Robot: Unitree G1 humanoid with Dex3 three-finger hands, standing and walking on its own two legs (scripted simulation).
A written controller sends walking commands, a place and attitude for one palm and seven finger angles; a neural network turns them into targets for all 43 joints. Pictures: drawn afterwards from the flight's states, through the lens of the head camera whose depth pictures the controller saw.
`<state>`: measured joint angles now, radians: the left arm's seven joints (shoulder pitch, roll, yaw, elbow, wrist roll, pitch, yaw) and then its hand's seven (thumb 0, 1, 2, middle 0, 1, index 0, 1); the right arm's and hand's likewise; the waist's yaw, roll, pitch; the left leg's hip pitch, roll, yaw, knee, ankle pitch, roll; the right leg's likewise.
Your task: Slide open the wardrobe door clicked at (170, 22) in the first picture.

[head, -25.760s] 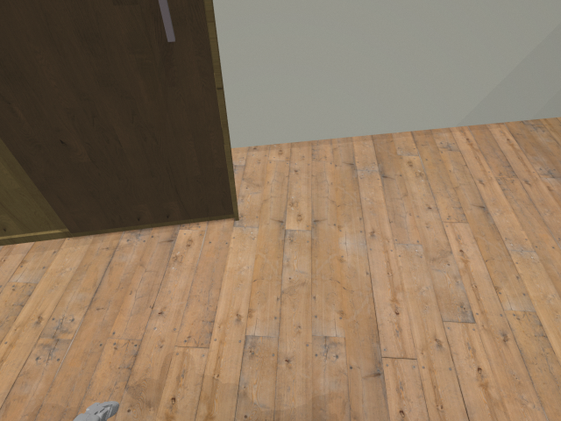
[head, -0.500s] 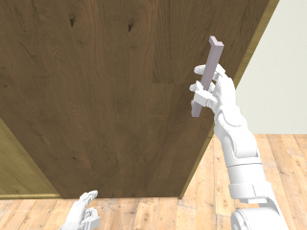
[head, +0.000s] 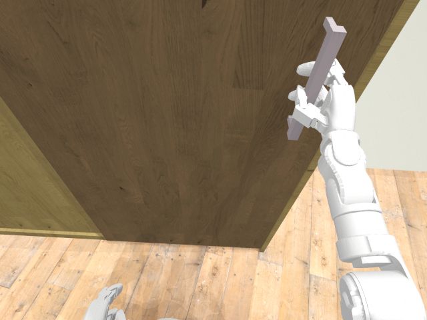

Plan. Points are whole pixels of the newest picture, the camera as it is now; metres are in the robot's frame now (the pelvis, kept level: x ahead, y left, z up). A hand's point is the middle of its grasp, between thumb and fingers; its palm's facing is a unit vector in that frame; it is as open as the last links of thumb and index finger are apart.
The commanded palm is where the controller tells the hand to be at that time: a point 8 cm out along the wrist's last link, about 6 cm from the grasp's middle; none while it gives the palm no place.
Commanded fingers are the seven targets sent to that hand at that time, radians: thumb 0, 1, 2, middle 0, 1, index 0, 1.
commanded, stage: step sideways, sliding the door along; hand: right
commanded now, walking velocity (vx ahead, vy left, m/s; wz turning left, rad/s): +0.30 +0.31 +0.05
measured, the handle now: (308, 86) +0.48 -0.13 +0.20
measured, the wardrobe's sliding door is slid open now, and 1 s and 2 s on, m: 0.00 0.10 0.40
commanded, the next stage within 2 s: none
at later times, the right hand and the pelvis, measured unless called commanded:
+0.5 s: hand (286, 105) +0.44 -0.08 +0.18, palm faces +0.24 +0.97 -0.06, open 6.2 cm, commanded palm +0.41 -0.06 +0.19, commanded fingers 0.00 -0.90 -0.90 0.45 1.40 0.45 1.40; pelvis +0.05 +0.12 +0.00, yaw -6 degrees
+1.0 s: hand (233, 98) +0.44 +0.01 +0.19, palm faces +0.40 +0.92 +0.01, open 6.6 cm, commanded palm +0.40 +0.05 +0.18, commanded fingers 0.00 -0.90 -0.90 0.45 1.40 0.45 1.40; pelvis +0.15 +0.21 +0.00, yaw -7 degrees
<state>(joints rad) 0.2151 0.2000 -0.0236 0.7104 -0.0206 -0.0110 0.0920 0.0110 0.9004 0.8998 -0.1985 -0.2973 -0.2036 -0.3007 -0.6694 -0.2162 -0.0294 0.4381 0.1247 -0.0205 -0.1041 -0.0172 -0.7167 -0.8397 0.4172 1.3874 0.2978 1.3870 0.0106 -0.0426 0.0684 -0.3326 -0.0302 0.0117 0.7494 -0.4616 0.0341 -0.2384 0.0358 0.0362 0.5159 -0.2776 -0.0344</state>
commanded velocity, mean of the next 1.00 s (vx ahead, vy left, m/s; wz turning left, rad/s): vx -0.07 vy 0.17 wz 0.20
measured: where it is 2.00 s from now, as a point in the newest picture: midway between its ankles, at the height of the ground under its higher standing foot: outside the picture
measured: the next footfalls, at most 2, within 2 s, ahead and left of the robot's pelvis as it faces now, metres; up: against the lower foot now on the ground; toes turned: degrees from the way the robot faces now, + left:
left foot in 0.10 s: +0.07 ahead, +0.14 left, +0.00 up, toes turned +0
left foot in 0.62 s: +0.21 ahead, +0.33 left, +0.00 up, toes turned -3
